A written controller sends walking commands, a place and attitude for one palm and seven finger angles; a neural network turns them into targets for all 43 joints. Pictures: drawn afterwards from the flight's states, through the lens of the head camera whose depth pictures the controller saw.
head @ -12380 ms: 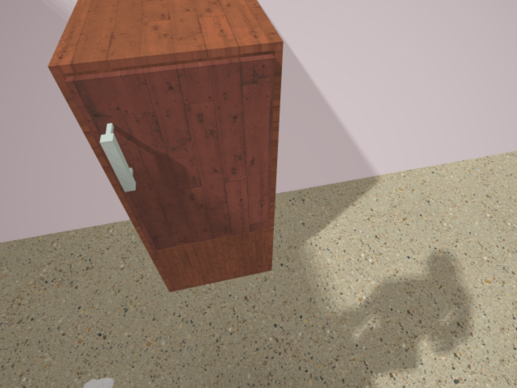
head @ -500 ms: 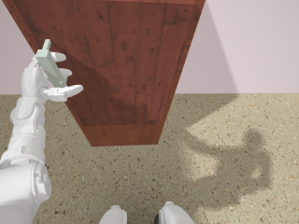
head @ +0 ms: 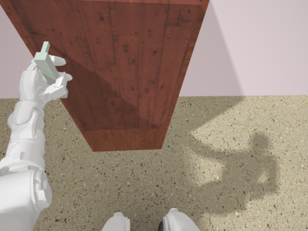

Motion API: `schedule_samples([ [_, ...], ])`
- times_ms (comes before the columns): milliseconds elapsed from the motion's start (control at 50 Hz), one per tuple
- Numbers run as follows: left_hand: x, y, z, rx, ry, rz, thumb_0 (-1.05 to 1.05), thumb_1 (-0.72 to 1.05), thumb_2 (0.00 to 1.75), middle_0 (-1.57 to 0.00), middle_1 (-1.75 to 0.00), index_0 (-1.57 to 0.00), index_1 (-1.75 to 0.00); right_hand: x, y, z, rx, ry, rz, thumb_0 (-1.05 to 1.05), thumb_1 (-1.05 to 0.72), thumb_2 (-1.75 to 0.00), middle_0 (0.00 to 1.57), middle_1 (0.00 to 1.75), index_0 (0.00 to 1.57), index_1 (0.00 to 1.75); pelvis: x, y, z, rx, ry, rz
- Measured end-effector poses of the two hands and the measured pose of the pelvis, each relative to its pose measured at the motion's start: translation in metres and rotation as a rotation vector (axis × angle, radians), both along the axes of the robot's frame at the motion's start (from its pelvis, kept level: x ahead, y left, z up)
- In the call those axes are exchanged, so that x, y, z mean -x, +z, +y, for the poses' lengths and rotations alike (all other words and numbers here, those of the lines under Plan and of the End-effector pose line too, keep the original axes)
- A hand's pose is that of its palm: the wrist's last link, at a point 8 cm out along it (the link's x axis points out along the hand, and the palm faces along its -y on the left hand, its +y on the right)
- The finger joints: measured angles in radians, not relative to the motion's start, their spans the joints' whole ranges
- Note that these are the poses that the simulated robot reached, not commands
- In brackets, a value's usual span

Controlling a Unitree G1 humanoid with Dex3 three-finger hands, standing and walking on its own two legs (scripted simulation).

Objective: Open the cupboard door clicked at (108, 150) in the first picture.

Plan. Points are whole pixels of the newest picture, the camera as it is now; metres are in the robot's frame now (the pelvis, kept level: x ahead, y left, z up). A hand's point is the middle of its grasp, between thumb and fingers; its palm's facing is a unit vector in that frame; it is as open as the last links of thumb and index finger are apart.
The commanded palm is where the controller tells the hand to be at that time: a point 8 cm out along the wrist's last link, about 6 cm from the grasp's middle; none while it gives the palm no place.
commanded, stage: pull the door open along its arc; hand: left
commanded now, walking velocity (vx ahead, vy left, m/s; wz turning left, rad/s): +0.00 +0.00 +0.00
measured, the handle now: (55, 71) +0.51 +0.24 +0.07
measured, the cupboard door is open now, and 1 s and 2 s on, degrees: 0 46 45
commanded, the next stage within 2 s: open thumb and fingers to let go in 0.86 s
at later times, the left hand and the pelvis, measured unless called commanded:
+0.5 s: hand (70, 130) +0.34 +0.18 +0.07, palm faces +0.13 -0.99 +0.09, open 6.2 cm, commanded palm +0.29 +0.22 +0.07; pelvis +0.01 +0.00 +0.02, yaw +0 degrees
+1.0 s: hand (122, 177) +0.24 +0.06 +0.07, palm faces +0.42 -0.91 -0.01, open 6.1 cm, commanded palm +0.19 +0.11 +0.07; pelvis +0.01 -0.04 +0.01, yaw +4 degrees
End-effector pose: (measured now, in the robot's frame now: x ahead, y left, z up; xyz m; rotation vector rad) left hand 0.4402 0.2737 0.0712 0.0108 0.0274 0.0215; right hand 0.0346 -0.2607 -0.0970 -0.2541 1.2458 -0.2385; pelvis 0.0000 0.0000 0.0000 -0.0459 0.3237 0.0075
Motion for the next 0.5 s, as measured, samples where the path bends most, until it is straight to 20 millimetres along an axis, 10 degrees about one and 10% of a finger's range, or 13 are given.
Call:
schedule_samples([
  [240, 0.027, -0.001, -0.005, 0.008, -0.008, -0.011, 0.02, 0.71, 0.76, -0.36, -1.35, -0.37, -1.35, -0.013, 0.006, 0.005, -0.033, -0.022, -0.062, 0.01, -0.91, -0.9, 0.21, 0.3, 0.21, 0.3, -0.007, 0.007, 0.002, -0.005, -0.021, -0.023],
  [500, 0.13, -0.003, -0.047, 0.103, 0.115, -0.052, 0.04, 0.66, 0.71, -0.35, -1.35, -0.38, -1.35, -0.093, 0.024, 0.024, -0.098, 0.106, -0.325, 0.01, -0.91, -0.9, 0.2, 0.3, 0.2, 0.3, -0.01, 0.015, 0.005, -0.016, -0.009, -0.09],
])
